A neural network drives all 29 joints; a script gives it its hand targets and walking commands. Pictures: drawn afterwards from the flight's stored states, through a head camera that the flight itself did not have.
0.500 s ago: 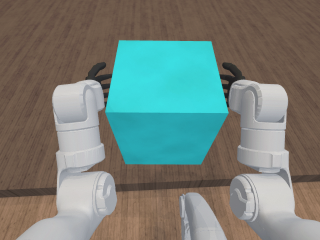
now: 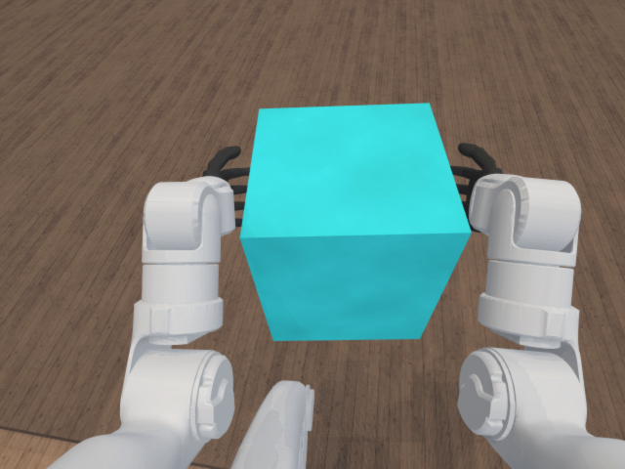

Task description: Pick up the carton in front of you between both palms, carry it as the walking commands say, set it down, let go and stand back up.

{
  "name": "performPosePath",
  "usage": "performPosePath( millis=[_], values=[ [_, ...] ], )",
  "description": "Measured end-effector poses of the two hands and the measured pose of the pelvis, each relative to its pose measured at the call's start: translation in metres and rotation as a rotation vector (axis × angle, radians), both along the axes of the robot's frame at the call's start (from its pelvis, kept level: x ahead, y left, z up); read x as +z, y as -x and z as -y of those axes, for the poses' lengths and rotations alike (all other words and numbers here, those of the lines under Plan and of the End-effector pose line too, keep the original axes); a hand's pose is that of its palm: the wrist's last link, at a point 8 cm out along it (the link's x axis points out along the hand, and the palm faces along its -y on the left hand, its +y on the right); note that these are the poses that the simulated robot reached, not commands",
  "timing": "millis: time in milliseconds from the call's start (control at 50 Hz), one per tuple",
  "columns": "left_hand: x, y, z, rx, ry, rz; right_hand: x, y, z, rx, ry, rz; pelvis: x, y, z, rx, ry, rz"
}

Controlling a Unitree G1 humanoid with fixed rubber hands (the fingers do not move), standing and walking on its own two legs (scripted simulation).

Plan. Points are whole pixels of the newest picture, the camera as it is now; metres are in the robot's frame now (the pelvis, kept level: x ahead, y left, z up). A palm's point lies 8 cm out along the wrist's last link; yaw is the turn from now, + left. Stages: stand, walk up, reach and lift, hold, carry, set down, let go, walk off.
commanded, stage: carry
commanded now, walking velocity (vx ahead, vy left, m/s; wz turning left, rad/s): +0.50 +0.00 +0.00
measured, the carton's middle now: (344, 231) +0.40 +0.03 +0.07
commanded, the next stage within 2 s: none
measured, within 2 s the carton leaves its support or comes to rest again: neither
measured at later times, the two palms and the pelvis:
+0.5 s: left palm out of the picture +0.71 +0.19 +0.28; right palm out of the picture +0.67 -0.11 +0.28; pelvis +0.31 +0.07 +0.11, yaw -3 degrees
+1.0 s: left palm out of the picture +0.96 +0.16 +0.26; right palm out of the picture +0.97 -0.14 +0.26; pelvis +0.60 +0.01 +0.14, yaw +0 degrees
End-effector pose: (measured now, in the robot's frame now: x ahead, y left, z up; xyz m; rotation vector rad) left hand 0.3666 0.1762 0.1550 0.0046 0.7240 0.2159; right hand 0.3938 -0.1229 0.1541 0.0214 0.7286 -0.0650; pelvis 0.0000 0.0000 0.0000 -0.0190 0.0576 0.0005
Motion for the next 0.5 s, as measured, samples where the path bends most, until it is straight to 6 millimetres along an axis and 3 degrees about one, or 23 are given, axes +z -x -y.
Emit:
performPosePath(
  millis=[140,220,280,380,500],
  values=[
    [0.057,-0.104,-0.004,-0.029,-0.028,0.072,0.047,-0.092,-0.003,-0.028,-0.011,0.074,0.019,-0.101,-0.024,-0.019,-0.044,-0.012],
    [0.066,-0.179,-0.005,-0.083,-0.012,0.039,0.056,-0.148,-0.006,-0.059,0.008,0.041,0.025,-0.169,-0.046,-0.030,-0.063,-0.018],
    [0.063,-0.232,-0.002,-0.150,0.017,-0.001,0.056,-0.176,-0.003,-0.114,0.054,-0.001,0.036,-0.208,-0.062,-0.030,-0.062,0.009],
    [0.070,-0.283,-0.001,-0.179,0.051,-0.067,0.068,-0.212,-0.003,-0.149,0.075,-0.068,0.074,-0.252,-0.071,-0.038,-0.054,0.024],
    [0.120,-0.342,-0.012,-0.156,0.063,0.025,0.123,-0.281,-0.013,-0.154,0.056,0.024,0.108,-0.308,-0.074,-0.051,-0.032,0.008]
  ],
)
